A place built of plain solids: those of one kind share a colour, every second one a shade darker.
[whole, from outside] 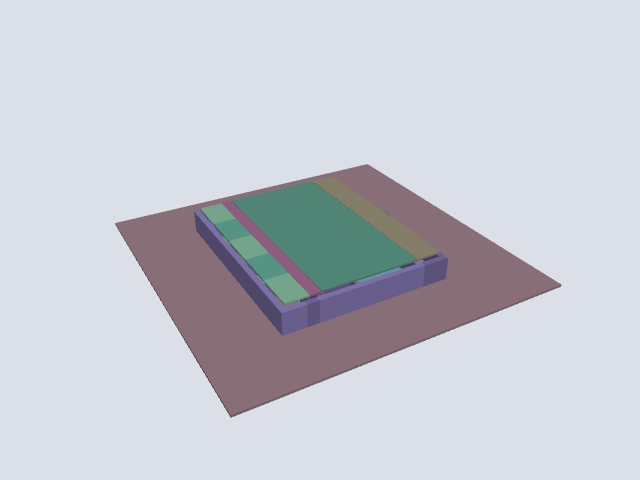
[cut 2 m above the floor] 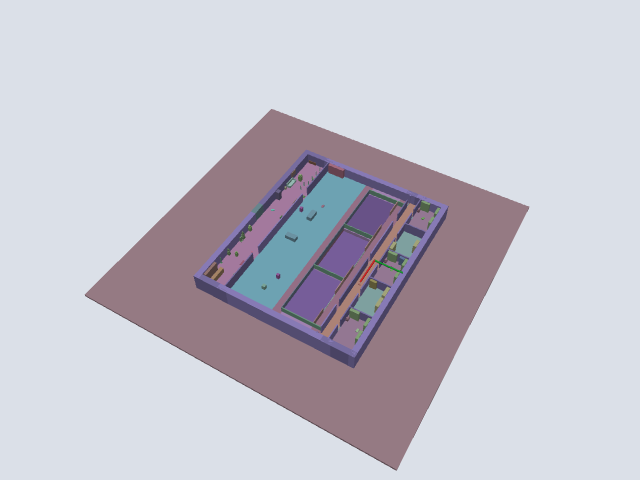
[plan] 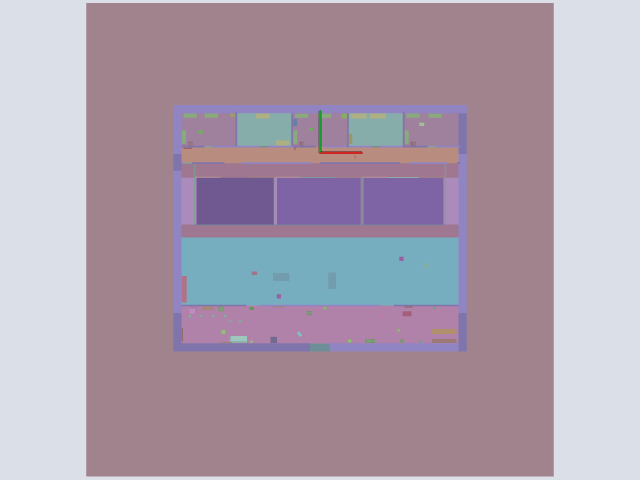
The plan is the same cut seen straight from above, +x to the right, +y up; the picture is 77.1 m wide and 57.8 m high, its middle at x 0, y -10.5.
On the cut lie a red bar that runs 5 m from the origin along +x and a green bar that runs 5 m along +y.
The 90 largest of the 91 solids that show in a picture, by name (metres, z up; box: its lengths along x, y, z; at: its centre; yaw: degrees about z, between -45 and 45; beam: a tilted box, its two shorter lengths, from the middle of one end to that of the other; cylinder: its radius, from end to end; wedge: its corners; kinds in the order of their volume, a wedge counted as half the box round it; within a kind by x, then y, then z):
{
 "ground_under_all_1": {"box": [56.3, 57.02, 0.4], "at": [0.0, -10.48, -0.75]},
 "wall_1": {"box": [1.0, 6.45, 4.08], "at": [-17.18, -20.71, 1.44]},
 "wall_2": {"box": [1.0, 18.94, 4.08], "at": [-17.18, -9.82, 1.44]},
 "wall_3": {"box": [1.0, 3.8, 4.08], "at": [-17.18, -0.25, 1.44]},
 "wall_4": {"box": [1.0, 5.9, 4.08], "at": [-17.18, 2.8, 1.44]},
 "wall_5": {"box": [2.98, 0.2, 4.08], "at": [-15.39, 0.75, 1.44]},
 "wall_6": {"box": [3.9, 0.2, 4.08], "at": [-13.46, -1.25, 1.44]},
 "wall_7": {"box": [8.51, 1.0, 4.08], "at": [-13.42, 5.25, 1.44]},
 "wall_8": {"box": [8.0, 0.2, 4.08], "at": [-12.88, -18.39, 1.44]},
 "wall_9": {"box": [0.2, 4.3, 4.08], "at": [-10.06, 2.8, 1.44]},
 "wall_10": {"box": [16.48, 1.0, 4.08], "at": [-9.44, -23.44, 1.44]},
 "wall_11": {"box": [2.98, 0.2, 4.08], "at": [-8.68, 0.75, 1.44]},
 "wall_12": {"box": [8.51, 1.0, 4.08], "at": [-6.71, 5.25, 1.44]},
 "wall_13": {"box": [8.45, 0.2, 4.08], "at": [-5.23, -1.25, 1.44]},
 "wall_14": {"box": [0.2, 4.3, 4.08], "at": [-3.35, 2.8, 1.44]},
 "wall_15": {"box": [2.98, 0.2, 4.08], "at": [-1.97, 0.75, 1.44]},
 "wall_16": {"box": [14.36, 0.2, 4.08], "at": [0.0, -18.39, 1.44]},
 "wall_17": {"box": [8.51, 1.0, 4.08], "at": [0.0, 5.25, 1.44]},
 "wall_18": {"box": [5.76, 0.2, 4.08], "at": [3.35, 0.75, 1.44]},
 "wall_19": {"box": [0.2, 4.3, 4.08], "at": [3.35, 2.8, 1.44]},
 "wall_20": {"box": [9.69, 0.2, 4.08], "at": [4.84, -1.25, 1.44]},
 "wall_21": {"box": [8.51, 1.0, 4.08], "at": [6.71, 5.25, 1.44]},
 "wall_22": {"box": [2.98, 0.2, 4.08], "at": [8.68, 0.75, 1.44]},
 "wall_23": {"box": [16.48, 1.0, 4.08], "at": [9.44, -23.44, 1.44]},
 "wall_24": {"box": [5.76, 0.2, 4.08], "at": [10.06, 0.75, 1.44]},
 "wall_25": {"box": [0.2, 4.3, 4.08], "at": [10.06, 2.8, 1.44]},
 "wall_26": {"box": [8.0, 0.2, 4.08], "at": [12.88, -18.39, 1.44]},
 "wall_27": {"box": [4.62, 0.2, 4.08], "at": [13.09, -1.25, 1.44]},
 "wall_28": {"box": [8.51, 1.0, 4.08], "at": [13.42, 5.25, 1.44]},
 "wall_29": {"box": [2.98, 0.2, 4.08], "at": [15.39, 0.75, 1.44]},
 "wall_30": {"box": [1.0, 6.45, 4.08], "at": [17.18, -20.71, 1.44]},
 "wall_31": {"box": [1.0, 18.94, 4.08], "at": [17.18, -9.82, 1.44]},
 "wall_32": {"box": [1.0, 3.8, 4.08], "at": [17.18, -0.25, 1.44]},
 "wall_33": {"box": [1.0, 5.9, 4.08], "at": [17.18, 2.8, 1.44]},
 "floor_yard_1": {"box": [33.55, 8.2, 1.3], "at": [0.0, -14.29, 0.05]},
 "floor_lobby_1": {"box": [33.55, 4.65, 1.3], "at": [0.0, -20.71, 0.05]},
 "floor_plot_1": {"box": [9.3, 5.64, 1.3], "at": [-10.22, -5.82, 0.05]},
 "floor_plot_2": {"box": [10.05, 5.64, 0.6], "at": [-0.15, -5.82, -0.3]},
 "floor_plot_3": {"box": [9.6, 5.64, 1.3], "at": [10.07, -5.82, 0.05]},
 "ceil_hall_1": {"box": [33.55, 17.14, 0.3], "at": [0.0, -9.82, 4.2]},
 "floor_walkway_1": {"box": [33.55, 1.55, 1.3], "at": [0.0, -9.41, 0.05]},
 "floor_walkway_2": {"box": [33.55, 1.75, 1.3], "at": [0.0, -2.12, 0.05]},
 "floor_store_1": {"box": [6.71, 4.1, 1.3], "at": [-13.42, 2.8, 0.05]},
 "floor_store_2": {"box": [6.71, 4.1, 1.3], "at": [0.0, 2.8, 0.05]},
 "floor_store_3": {"box": [6.71, 4.1, 1.3], "at": [13.42, 2.8, 0.05]},
 "floor_back_corridor_1": {"box": [33.55, 2.0, 1.3], "at": [0.0, -0.25, 0.05]},
 "floor_office_1": {"box": [6.71, 4.1, 1.3], "at": [-6.71, 2.8, 0.05]},
 "floor_office_2": {"box": [6.71, 4.1, 1.3], "at": [6.71, 2.8, 0.05]},
 "ceil_lobby_1": {"box": [33.55, 4.65, 0.3], "at": [0.0, -20.71, 4.25]},
 "floor_baulk_1": {"box": [1.9, 5.64, 1.3], "at": [-15.82, -5.82, 0.05]},
 "floor_baulk_2": {"box": [0.4, 5.64, 1.3], "at": [-5.38, -5.82, 0.05]},
 "floor_baulk_3": {"box": [0.4, 5.64, 1.3], "at": [5.08, -5.82, 0.05]},
 "floor_baulk_4": {"box": [1.9, 5.64, 1.3], "at": [15.82, -5.82, 0.05]},
 "ceil_store_1": {"box": [6.71, 4.1, 0.3], "at": [-13.42, 2.8, 4.1]},
 "ceil_store_2": {"box": [6.71, 4.1, 0.3], "at": [0.0, 2.8, 4.1]},
 "ceil_store_3": {"box": [6.71, 4.1, 0.3], "at": [13.42, 2.8, 4.1]},
 "ceil_back_corridor_1": {"box": [33.55, 2.0, 0.3], "at": [0.0, -0.25, 4.1]},
 "ceil_office_1": {"box": [6.71, 4.1, 0.3], "at": [-6.71, 2.8, 4.1]},
 "ceil_office_2": {"box": [6.71, 4.1, 0.3], "at": [6.71, 2.8, 4.1]},
 "shelves_store_1": {"box": [0.5, 1.6, 2.0], "at": [-16.39, 1.9, 1.7]},
 "shelves_store_2": {"box": [1.6, 0.5, 2.0], "at": [-15.62, 4.47, 1.7]},
 "shelves_store_3": {"box": [1.6, 0.5, 2.0], "at": [-13.07, 4.47, 1.7]},
 "shelves_store_4": {"box": [0.5, 1.6, 2.0], "at": [-2.98, 1.9, 1.7]},
 "shelves_store_5": {"box": [1.6, 0.5, 2.0], "at": [-2.21, 4.47, 1.7]},
 "shelves_store_6": {"box": [1.6, 0.5, 2.0], "at": [0.55, 4.47, 1.7]},
 "shelves_store_7": {"box": [0.5, 1.6, 2.0], "at": [10.45, 1.9, 1.7]},
 "shelves_store_8": {"box": [1.6, 0.5, 2.0], "at": [11.21, 4.47, 1.7]},
 "shelves_store_9": {"box": [1.6, 0.5, 2.0], "at": [13.87, 4.47, 1.7]},
 "door_leaf_1": {"box": [2.4, 0.97, 4.57], "at": [0.0, -23.45, 1.69]},
 "rail_far_1": {"box": [30.27, 0.12, 2.35], "at": [0.0, -8.7, 0.57]},
 "cabinets_office_1": {"box": [1.6, 0.6, 2.0], "at": [-6.92, 4.42, 1.7]},
 "cabinets_office_2": {"box": [1.6, 0.6, 2.0], "at": [-4.5, 1.18, 1.7]},
 "cabinets_office_3": {"box": [1.9, 0.6, 2.0], "at": [4.66, 4.42, 1.7]},
 "cabinets_office_4": {"box": [1.9, 0.6, 2.0], "at": [6.96, 4.42, 1.7]},
 "rail_baulk_1": {"box": [0.12, 7.29, 2.35], "at": [-15.07, -5.0, 0.57]},
 "rail_baulk_2": {"box": [0.12, 5.64, 2.35], "at": [-5.38, -5.82, 0.57]},
 "rail_baulk_3": {"box": [0.12, 5.64, 2.35], "at": [5.08, -5.82, 0.57]},
 "rail_baulk_4": {"box": [0.12, 7.29, 2.35], "at": [15.07, -5.0, 0.57]},
 "cabinets_hall_1": {"box": [0.6, 3.2, 2.0], "at": [-16.34, -16.44, 1.7]},
 "console_hall_1": {"box": [2.0, 0.95, 0.79], "at": [-4.67, -14.95, 1.09]},
 "console_hall_2": {"box": [0.95, 2.0, 0.79], "at": [1.47, -15.41, 1.09]},
 "lockers_lobby_1": {"box": [2.95, 0.5, 1.8], "at": [14.95, -22.66, 1.6]},
 "rail_end_1": {"box": [3.14, 0.12, 2.35], "at": [3.45, -2.94, 0.57]},
 "rail_end_2": {"box": [2.94, 0.12, 2.35], "at": [6.6, -2.94, 0.57]},
 "rail_end_3": {"box": [3.09, 0.12, 2.35], "at": [13.47, -2.94, 0.57]},
 "desk_lobby_1": {"box": [3.05, 0.6, 1.05], "at": [14.9, -21.51, 1.22]},
 "drinks_machine_lobby_1": {"box": [0.8, 0.75, 1.85], "at": [-5.58, -22.54, 1.62]},
 "shelf_office_1": {"box": [0.4, 1.2, 1.8], "at": [3.69, 1.7, 1.6]},
 "lockers_store_1": {"box": [0.48, 0.9, 1.8], "at": [-2.98, 3.65, 1.6]},
 "sofa_lobby_1": {"box": [2.12, 0.86, 0.33], "at": [-9.83, -22.48, 0.96]}
}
